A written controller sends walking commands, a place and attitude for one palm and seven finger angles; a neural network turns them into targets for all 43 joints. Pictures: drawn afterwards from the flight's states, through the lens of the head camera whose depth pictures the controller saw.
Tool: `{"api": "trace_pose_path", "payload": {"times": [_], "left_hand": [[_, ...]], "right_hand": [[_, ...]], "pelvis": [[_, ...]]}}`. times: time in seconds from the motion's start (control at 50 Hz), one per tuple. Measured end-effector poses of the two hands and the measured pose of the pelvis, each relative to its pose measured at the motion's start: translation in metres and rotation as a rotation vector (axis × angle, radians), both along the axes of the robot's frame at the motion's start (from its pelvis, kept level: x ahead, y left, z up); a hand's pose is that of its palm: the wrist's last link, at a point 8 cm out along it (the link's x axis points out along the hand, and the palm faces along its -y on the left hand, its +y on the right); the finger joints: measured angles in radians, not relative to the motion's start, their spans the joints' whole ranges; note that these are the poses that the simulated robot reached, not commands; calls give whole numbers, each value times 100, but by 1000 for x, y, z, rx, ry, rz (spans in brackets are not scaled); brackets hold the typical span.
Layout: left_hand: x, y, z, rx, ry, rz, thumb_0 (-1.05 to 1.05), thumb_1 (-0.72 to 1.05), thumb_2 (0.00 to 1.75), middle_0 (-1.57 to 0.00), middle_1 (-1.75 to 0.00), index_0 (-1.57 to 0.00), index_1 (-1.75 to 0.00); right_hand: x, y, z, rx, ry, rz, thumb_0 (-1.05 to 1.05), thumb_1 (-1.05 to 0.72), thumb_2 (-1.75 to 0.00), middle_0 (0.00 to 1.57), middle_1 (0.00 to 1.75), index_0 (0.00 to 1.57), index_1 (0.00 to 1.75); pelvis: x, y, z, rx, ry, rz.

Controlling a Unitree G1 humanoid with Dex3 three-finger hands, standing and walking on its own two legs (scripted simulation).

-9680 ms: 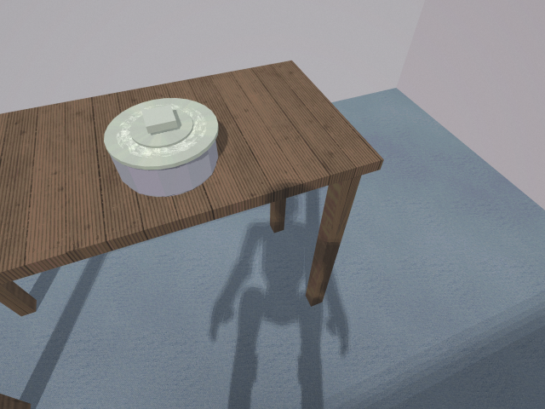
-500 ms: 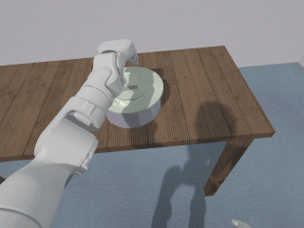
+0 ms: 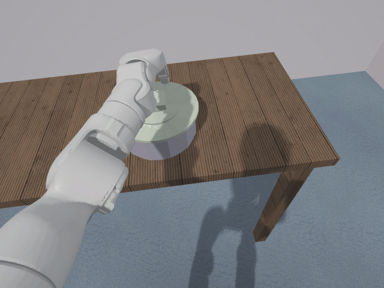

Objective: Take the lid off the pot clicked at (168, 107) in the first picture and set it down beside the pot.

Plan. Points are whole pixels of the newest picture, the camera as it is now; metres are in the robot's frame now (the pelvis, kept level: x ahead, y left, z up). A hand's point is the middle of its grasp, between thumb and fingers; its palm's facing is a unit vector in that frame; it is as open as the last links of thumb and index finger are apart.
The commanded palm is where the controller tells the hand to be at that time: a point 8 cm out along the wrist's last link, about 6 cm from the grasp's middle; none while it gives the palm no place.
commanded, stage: lower the open fingers around the knob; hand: left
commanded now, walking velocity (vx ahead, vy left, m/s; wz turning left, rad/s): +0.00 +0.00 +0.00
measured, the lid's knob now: (154, 101) +0.52 +0.06 +0.10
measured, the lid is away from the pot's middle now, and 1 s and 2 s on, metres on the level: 0.00 0.00 0.01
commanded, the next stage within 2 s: close the fingers and squeeze the knob in 0.84 s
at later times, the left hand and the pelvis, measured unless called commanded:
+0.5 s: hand (154, 98) +0.49 +0.05 +0.14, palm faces -0.33 -0.06 -0.94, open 10.0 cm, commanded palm +0.49 +0.06 +0.18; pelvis +0.00 +0.00 +0.00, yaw +0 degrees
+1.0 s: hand (155, 101) +0.49 +0.05 +0.12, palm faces -0.33 -0.07 -0.94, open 10.0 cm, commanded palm +0.48 +0.07 +0.18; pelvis +0.01 +0.00 +0.00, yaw +0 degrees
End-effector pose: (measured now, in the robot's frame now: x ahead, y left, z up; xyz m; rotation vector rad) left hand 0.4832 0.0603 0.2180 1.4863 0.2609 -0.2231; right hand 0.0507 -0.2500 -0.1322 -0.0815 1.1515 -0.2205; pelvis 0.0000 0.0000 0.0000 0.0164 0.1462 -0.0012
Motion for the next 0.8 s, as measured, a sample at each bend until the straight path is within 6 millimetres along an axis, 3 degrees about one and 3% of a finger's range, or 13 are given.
{"api": "trace_pose_path", "payload": {"times": [0.16,0.5,0.8], "left_hand": [[0,-4,-10,11,28,-30,0,-32,154,-86,-8,-87,-8],[1,-6,-23,11,25,-3,0,-32,154,-79,-5,-87,-8],[5,-6,-36,12,20,-37,0,-32,154,-78,-6,-86,-8]], "right_hand": [[-13,-7,1,-13,23,-18,1,-91,-90,20,30,20,30],[20,-8,5,-12,-33,0,1,-91,-90,20,30,20,30],[10,-8,2,-10,29,-15,1,-91,-90,20,30,20,30]], "pelvis": [[3,-1,1,0,1,-3],[3,-5,0,-1,13,-4],[10,-4,-1,-5,24,-3]]}}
